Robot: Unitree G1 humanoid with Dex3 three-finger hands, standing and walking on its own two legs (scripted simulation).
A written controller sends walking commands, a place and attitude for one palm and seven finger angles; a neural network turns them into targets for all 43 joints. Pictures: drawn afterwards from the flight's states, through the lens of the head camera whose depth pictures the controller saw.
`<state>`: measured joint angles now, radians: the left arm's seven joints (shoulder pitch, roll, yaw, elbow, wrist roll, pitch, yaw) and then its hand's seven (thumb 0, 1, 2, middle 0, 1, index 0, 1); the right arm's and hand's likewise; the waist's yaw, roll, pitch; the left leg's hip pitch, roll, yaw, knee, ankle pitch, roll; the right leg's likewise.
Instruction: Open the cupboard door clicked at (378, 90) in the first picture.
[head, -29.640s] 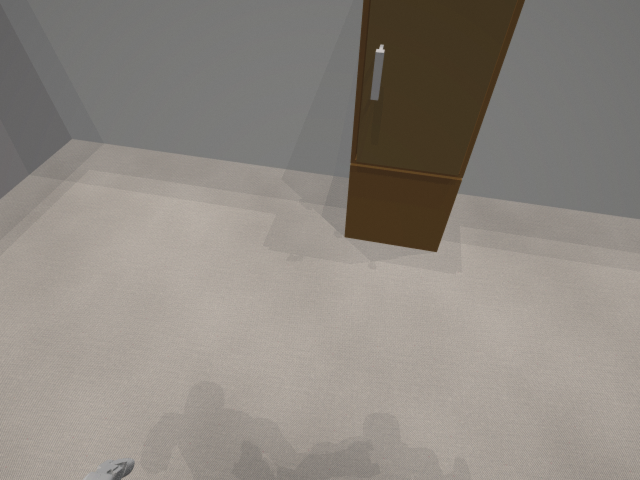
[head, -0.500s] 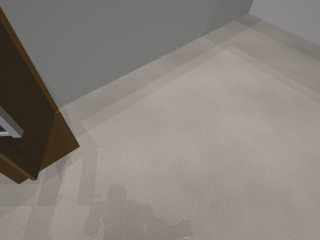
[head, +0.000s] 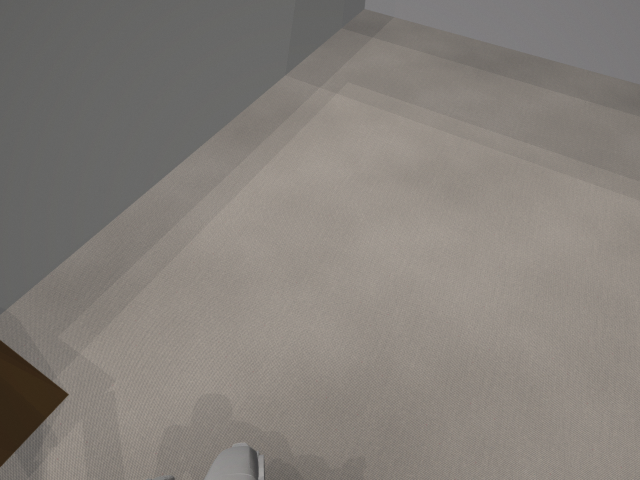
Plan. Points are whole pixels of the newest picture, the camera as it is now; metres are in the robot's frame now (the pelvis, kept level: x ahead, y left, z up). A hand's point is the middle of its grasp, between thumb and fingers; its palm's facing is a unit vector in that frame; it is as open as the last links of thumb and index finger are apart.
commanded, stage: walk to a spot facing it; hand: left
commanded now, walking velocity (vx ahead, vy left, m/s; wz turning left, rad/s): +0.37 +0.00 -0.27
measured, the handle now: out of the picture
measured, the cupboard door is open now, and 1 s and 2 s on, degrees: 54 54 54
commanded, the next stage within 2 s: turn to face it in 1.28 s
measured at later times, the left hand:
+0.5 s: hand (231, 333) +0.36 +0.16 -0.16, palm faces -0.20 -0.96 -0.21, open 7.4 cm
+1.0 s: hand (257, 307) +0.42 +0.13 -0.19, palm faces -0.11 -0.98 -0.16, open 7.3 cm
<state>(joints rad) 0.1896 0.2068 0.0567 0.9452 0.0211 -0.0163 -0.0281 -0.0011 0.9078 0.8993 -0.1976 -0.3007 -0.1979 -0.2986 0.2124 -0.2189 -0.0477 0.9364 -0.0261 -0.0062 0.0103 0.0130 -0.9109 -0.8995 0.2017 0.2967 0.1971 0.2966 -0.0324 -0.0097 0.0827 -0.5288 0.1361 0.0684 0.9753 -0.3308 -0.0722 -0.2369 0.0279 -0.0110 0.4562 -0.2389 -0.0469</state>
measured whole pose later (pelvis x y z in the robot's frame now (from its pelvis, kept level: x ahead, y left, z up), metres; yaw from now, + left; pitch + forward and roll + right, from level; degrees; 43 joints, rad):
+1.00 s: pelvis +0.45 -0.05 -0.02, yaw -12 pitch -1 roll -1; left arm 0.39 0.18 0.05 1.14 0.01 -0.04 -0.02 0.00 0.92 0.90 -0.20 -0.30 -0.20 -0.30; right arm 0.11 -0.18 -0.04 0.96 -0.04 -0.08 0.01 0.01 -0.91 -0.90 0.20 0.30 0.20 0.30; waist 0.03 -0.02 0.05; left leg -0.40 0.08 0.13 0.61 -0.16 0.04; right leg -0.17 -0.01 -0.07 0.87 -0.48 -0.03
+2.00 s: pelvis +0.74 -0.19 -0.01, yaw +5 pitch +2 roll -2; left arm 0.12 0.23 0.08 0.90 0.01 0.04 0.00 0.00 0.91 0.90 -0.20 -0.30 -0.20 -0.30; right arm 0.16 -0.21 -0.05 0.93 -0.03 0.03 0.00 0.01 -0.91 -0.90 0.21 0.30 0.20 0.30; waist -0.01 0.03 0.07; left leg -0.39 0.00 -0.06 0.52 -0.17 0.01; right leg -0.40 -0.05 -0.02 0.78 -0.41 0.07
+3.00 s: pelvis +0.81 -0.26 -0.02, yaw +43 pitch +1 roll +1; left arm 0.19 0.24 0.06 0.89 0.01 0.07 0.00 0.00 0.91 0.90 -0.20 -0.30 -0.20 -0.30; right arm 0.13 -0.22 -0.05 0.88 -0.02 0.03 0.01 0.01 -0.91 -0.90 0.20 0.30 0.20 0.30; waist 0.00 -0.06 0.10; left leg -0.32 -0.01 0.03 0.61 -0.31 0.02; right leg -0.43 -0.12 -0.09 0.98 -0.51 0.07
